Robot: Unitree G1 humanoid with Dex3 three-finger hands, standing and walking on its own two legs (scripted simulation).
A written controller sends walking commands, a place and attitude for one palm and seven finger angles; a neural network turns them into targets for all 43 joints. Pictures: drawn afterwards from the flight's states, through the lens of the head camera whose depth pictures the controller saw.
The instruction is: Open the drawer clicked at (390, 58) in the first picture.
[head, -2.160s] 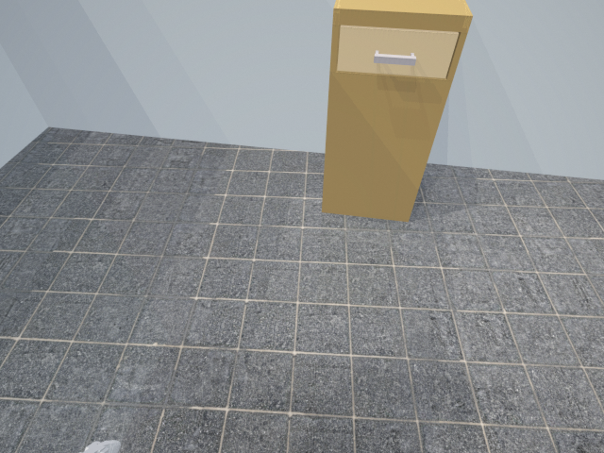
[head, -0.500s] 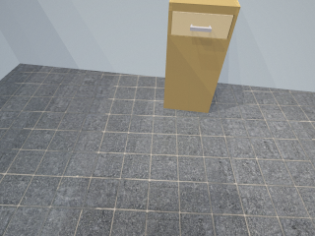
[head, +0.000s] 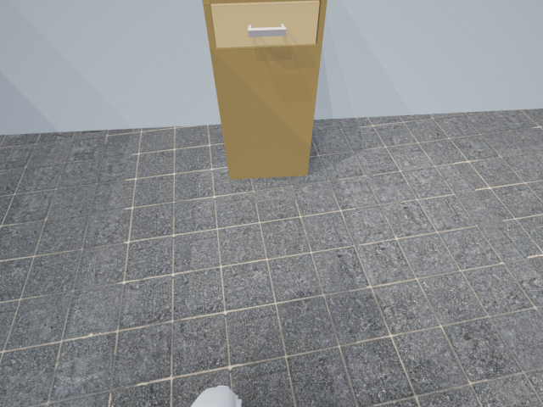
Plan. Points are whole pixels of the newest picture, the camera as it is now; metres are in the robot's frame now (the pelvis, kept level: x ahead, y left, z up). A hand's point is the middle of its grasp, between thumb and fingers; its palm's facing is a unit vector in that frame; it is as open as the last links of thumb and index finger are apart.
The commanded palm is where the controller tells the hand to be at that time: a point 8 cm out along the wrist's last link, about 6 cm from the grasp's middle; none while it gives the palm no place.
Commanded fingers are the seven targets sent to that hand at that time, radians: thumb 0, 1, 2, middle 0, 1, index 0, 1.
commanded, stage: walk to a spot facing it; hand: left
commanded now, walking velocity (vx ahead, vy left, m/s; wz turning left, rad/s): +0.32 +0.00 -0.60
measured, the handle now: (266, 29) +1.24 +0.15 -0.01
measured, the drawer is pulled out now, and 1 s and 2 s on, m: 0.00 0.00 0.00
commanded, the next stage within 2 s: turn to face it in 1.60 s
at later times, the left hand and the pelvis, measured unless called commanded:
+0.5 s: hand (184, 294) +0.34 +0.22 -0.17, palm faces -0.31 -0.93 -0.19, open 7.4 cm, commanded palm none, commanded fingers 0.00 0.90 0.90 -0.20 -0.30 -0.20 -0.30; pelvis +0.16 +0.06 +0.00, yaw -20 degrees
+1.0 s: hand (256, 226) +0.53 +0.10 -0.17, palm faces -0.53 -0.81 -0.24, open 7.2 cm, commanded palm none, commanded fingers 0.00 0.90 0.90 -0.20 -0.30 -0.20 -0.30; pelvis +0.37 -0.05 -0.01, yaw -36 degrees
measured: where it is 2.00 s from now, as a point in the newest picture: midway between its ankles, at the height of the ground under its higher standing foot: (329, 318)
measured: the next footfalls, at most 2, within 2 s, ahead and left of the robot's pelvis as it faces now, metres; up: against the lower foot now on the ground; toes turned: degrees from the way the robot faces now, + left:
left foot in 0.18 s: +0.13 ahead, +0.16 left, +0.00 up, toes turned -4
right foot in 0.70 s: +0.33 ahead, -0.13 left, +0.00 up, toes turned -34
